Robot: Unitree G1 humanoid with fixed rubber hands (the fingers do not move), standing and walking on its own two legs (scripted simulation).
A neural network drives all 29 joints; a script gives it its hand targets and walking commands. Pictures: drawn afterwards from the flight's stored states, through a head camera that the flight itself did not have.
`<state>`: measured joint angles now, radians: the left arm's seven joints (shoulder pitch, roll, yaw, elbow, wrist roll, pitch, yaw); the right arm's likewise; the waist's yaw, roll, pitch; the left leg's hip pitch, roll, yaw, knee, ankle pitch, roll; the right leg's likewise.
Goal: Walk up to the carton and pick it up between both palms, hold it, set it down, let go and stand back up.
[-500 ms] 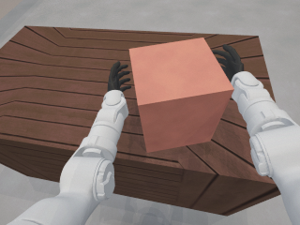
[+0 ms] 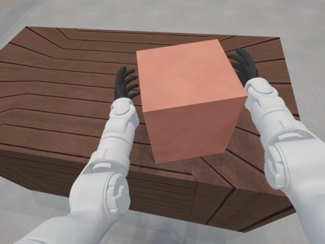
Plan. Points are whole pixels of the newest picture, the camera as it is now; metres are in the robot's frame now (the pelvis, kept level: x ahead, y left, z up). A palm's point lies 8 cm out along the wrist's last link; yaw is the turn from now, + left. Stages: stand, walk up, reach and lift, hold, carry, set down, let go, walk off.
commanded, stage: reach and lift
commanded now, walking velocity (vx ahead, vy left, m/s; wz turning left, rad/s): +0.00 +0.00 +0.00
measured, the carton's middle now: (184, 106) +0.46 +0.05 +0.04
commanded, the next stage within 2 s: none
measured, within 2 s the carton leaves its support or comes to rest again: leaves its support in 1.44 s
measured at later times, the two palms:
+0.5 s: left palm (118, 103) +0.39 +0.21 +0.10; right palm (241, 83) +0.48 -0.08 +0.12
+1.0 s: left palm (114, 105) +0.38 +0.22 +0.10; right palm (238, 84) +0.48 -0.07 +0.12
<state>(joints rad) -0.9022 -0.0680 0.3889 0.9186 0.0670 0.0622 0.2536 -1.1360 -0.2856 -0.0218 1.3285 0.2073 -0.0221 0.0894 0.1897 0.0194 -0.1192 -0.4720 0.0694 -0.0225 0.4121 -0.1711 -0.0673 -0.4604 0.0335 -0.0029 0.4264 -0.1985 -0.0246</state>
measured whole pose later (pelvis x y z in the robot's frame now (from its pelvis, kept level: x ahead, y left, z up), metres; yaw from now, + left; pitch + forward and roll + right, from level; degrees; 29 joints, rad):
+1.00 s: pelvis +0.00 +0.00 +0.00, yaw +0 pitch +12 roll +0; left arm -0.82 -0.17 0.58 0.69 0.28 0.13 0.15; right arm -1.01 -0.13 -0.42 1.11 -0.21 -0.05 0.13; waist 0.19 0.00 -0.11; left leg -0.44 0.07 -0.02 0.38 -0.15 -0.06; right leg -0.43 0.03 -0.01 0.39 -0.18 -0.02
